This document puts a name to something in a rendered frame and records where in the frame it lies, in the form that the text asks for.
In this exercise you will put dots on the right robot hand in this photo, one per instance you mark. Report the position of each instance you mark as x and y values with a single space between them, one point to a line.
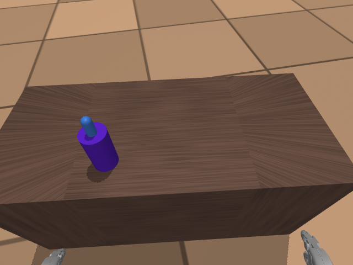
313 254

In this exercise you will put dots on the left robot hand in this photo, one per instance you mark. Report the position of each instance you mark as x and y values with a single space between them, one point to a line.
55 258

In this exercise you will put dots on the bottle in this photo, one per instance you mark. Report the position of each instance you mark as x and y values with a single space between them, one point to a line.
96 142

